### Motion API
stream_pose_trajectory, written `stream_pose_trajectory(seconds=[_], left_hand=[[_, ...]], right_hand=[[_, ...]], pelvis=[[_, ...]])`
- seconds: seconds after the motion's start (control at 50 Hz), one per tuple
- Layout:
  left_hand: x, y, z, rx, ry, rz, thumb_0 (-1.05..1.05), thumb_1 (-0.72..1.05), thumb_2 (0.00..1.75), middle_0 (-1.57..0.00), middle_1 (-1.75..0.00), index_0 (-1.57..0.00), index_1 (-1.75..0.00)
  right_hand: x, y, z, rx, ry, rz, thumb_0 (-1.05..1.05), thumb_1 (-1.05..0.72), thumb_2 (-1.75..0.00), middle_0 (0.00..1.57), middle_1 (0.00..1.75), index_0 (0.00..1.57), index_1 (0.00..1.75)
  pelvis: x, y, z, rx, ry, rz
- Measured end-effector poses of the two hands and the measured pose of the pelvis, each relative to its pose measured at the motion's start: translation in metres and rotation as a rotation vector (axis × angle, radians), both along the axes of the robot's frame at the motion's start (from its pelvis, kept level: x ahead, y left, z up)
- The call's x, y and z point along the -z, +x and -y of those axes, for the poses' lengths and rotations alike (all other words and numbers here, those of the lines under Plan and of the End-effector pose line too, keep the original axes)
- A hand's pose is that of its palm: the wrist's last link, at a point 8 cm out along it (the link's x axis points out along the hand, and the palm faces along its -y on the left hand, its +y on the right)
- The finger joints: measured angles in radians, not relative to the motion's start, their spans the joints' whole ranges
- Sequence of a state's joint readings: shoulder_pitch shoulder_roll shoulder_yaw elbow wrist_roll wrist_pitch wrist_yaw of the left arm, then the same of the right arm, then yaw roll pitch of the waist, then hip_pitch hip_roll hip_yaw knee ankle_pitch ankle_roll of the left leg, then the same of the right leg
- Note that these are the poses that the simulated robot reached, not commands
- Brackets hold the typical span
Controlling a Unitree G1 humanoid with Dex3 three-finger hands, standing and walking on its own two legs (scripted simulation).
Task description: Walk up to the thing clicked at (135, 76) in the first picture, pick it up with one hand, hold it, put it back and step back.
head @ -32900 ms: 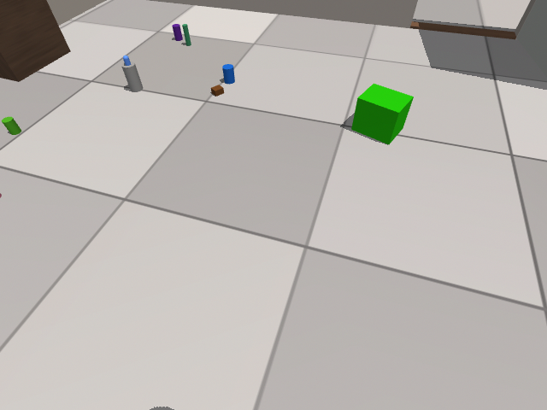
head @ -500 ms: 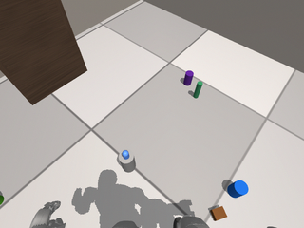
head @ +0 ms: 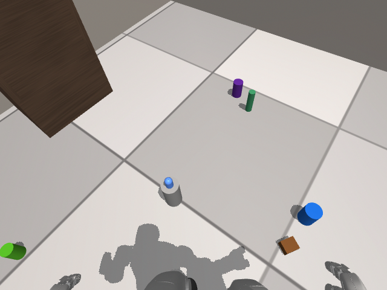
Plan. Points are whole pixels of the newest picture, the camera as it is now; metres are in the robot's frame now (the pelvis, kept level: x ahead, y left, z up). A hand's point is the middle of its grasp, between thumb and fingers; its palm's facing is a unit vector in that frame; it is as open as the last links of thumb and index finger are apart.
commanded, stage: step back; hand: left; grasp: from the side
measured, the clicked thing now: (171, 189) +0.57 +0.16 -0.63
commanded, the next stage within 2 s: none
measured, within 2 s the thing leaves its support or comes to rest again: neither
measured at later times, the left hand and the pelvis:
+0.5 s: hand out of the picture -0.02 +0.28 -0.14, palm faces +0.04 -0.94 -0.34, open 7.4 cm; pelvis -0.13 +0.01 +0.01, yaw +2 degrees
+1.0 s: hand out of the picture -0.16 +0.23 -0.13, palm faces +0.02 -0.90 -0.43, open 7.4 cm; pelvis -0.28 -0.04 +0.00, yaw +2 degrees
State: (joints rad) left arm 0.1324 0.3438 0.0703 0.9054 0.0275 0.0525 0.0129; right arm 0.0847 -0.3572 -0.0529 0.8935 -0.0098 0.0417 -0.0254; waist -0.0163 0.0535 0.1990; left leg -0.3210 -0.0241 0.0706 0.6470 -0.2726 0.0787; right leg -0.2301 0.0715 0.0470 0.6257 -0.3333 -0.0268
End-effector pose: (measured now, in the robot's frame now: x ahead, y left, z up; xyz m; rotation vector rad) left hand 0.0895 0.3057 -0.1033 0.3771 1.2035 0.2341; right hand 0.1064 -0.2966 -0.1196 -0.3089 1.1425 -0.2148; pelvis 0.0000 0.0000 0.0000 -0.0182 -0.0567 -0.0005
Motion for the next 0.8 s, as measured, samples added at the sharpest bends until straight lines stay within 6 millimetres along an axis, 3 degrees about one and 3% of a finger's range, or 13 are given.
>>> stream_pose_trajectory(seconds=[0.1,0.2,0.34,0.46,0.56,0.7,0.8], left_hand=[[-0.013,-0.025,0.002,-0.012,0.010,0.047,0.00,0.90,0.90,-0.20,-0.30,-0.20,-0.30],[-0.021,-0.036,0.002,-0.012,0.003,0.103,0.00,0.90,0.90,-0.20,-0.30,-0.20,-0.30],[0.000,-0.058,-0.011,0.012,-0.035,0.158,0.00,0.90,0.90,-0.20,-0.30,-0.20,-0.30],[0.004,-0.104,-0.013,-0.017,-0.071,0.096,0.00,0.90,0.90,-0.20,-0.30,-0.20,-0.30],[0.001,-0.144,-0.015,-0.034,-0.056,0.069,0.00,0.90,0.90,-0.20,-0.30,-0.20,-0.30],[0.008,-0.194,-0.002,0.006,0.003,0.013,0.00,0.91,0.90,-0.20,-0.30,-0.20,-0.30],[-0.003,-0.234,0.025,0.014,0.002,0.009,0.00,0.91,0.90,-0.20,-0.30,-0.20,-0.30]], right_hand=[[-0.008,-0.019,0.003,-0.012,0.018,-0.005,0.00,-0.90,-0.90,0.21,0.30,0.21,0.30],[-0.019,-0.048,0.013,-0.048,-0.028,-0.036,0.00,-0.90,-0.90,0.21,0.30,0.21,0.30],[-0.020,-0.100,0.011,-0.064,-0.114,-0.068,0.00,-0.91,-0.90,0.21,0.30,0.20,0.29],[-0.039,-0.145,-0.002,-0.066,-0.105,-0.077,0.00,-0.90,-0.90,0.21,0.30,0.21,0.30],[-0.045,-0.158,0.003,-0.071,-0.111,-0.036,0.01,-0.90,-0.90,0.21,0.30,0.21,0.30],[-0.028,-0.177,0.031,-0.074,-0.096,0.065,0.00,-0.90,-0.90,0.21,0.30,0.21,0.30],[-0.012,-0.208,0.050,-0.029,-0.064,0.057,0.00,-0.90,-0.90,0.21,0.30,0.21,0.30]], pelvis=[[-0.007,-0.020,0.009,0.002,0.044,-0.002],[-0.012,-0.046,0.005,-0.015,0.055,-0.036],[0.002,-0.093,-0.010,-0.062,0.039,-0.022],[-0.011,-0.121,-0.012,-0.059,-0.006,-0.018],[-0.013,-0.146,-0.005,-0.024,-0.008,-0.035],[0.004,-0.193,0.018,0.034,0.021,-0.028],[0.004,-0.225,0.032,0.017,0.005,-0.011]])
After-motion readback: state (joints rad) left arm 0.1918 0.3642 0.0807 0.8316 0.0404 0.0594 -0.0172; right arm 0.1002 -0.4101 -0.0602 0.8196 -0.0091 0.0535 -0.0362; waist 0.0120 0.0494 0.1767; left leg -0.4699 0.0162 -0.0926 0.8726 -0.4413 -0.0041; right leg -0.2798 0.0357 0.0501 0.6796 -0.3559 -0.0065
